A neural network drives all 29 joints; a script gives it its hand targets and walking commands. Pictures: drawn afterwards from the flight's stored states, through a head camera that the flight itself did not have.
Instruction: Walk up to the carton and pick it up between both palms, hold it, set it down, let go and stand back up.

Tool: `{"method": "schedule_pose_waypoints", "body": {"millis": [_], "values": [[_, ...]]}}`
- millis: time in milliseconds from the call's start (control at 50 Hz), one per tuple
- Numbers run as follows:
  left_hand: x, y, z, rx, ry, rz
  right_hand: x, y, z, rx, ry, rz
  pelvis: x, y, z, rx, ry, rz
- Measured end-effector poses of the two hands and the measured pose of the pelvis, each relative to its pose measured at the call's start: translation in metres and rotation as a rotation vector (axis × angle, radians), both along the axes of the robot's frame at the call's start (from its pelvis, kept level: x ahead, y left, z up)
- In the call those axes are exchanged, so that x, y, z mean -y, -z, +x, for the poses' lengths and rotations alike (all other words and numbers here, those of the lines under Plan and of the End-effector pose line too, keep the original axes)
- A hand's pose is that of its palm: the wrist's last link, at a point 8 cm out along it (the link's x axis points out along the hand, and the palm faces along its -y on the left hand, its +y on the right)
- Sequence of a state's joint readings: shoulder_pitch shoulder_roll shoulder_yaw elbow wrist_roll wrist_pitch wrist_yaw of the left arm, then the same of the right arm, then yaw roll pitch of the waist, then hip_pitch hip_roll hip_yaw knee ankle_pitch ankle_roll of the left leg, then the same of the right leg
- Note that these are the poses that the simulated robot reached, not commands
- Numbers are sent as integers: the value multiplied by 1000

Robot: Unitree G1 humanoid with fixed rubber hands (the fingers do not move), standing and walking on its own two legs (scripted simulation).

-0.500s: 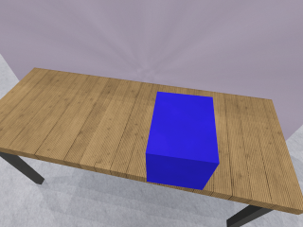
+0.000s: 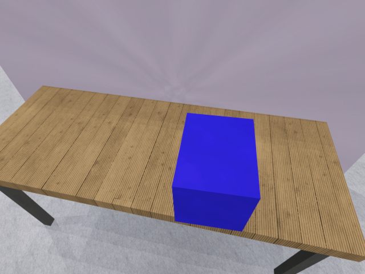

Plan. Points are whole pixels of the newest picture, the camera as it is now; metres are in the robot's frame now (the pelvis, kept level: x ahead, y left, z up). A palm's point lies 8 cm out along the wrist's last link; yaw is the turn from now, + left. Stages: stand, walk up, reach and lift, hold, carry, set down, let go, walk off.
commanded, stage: stand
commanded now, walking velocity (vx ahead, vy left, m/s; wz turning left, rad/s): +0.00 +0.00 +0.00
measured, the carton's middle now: (213, 170) +0.41 -0.06 -0.07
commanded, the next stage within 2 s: none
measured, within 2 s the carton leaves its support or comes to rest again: neither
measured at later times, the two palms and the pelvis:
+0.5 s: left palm out of the picture -0.04 +0.22 -0.15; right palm out of the picture +0.00 -0.22 -0.15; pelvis +0.00 +0.00 +0.00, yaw +1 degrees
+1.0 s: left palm out of the picture -0.03 +0.22 -0.15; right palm out of the picture +0.02 -0.22 -0.14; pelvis +0.00 +0.00 +0.00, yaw +0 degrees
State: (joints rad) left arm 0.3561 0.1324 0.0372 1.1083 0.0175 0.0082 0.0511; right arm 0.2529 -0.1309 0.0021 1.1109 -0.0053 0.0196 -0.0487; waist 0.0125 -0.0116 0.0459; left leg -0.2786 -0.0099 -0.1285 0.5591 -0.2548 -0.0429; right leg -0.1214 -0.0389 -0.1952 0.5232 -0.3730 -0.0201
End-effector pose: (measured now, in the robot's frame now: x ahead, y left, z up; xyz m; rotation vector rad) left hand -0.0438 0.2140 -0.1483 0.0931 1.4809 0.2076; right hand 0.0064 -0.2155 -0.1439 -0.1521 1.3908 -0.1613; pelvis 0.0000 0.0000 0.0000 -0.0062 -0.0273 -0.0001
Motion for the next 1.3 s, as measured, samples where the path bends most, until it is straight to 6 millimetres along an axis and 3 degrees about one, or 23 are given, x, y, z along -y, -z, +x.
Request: {"method": "schedule_pose_waypoints", "body": {"millis": [420, 660, 840, 1020, 1300], "values": [[-6, -3, 8, 6, 2, 28, -5, 4, -8, -35, -3, 19, 2, 1, 1, -3, -13, 2], [7, 1, 4, 3, 0, 2, 9, 2, 9, 12, -5, -2, 5, 2, 1, 5, -8, 5], [9, 2, 10, 25, 10, -14, 6, -1, 16, 34, -14, -9, 4, 0, -2, 11, -3, 5], [-3, -1, 9, 27, 10, 13, 5, 0, 11, 39, -9, -1, 2, 0, -3, 12, -5, 4], [-4, -1, 1, 7, 16, 9, -2, 1, -6, -3, -3, 10, -1, 0, -6, 5, -5, -3]]}}
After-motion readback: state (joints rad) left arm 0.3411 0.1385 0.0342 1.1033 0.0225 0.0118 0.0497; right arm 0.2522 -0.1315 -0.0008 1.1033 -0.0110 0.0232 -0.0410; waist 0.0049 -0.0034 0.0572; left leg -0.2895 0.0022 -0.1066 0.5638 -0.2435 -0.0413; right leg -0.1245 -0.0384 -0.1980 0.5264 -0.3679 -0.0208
